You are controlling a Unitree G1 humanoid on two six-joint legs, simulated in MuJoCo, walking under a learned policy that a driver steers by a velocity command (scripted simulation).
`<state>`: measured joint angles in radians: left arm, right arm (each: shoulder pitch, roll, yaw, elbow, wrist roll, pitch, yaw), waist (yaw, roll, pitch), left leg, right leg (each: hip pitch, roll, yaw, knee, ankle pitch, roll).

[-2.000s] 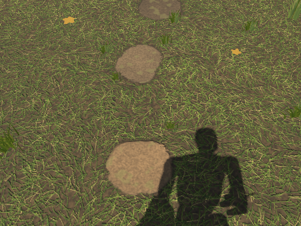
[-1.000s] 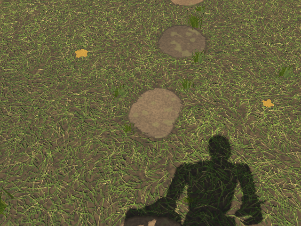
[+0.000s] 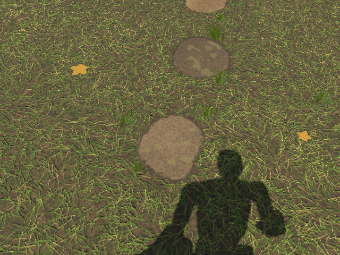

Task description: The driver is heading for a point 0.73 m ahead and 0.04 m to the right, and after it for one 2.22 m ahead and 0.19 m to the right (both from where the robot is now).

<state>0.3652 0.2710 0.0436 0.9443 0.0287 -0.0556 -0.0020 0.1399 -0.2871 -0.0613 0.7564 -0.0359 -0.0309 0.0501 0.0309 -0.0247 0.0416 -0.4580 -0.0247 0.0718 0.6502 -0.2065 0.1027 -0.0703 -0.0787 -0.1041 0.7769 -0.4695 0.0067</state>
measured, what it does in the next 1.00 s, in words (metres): walks ahead: right foot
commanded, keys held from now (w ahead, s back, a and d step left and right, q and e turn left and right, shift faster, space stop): w+q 0.12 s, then w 0.06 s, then w+e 0.68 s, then e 0.14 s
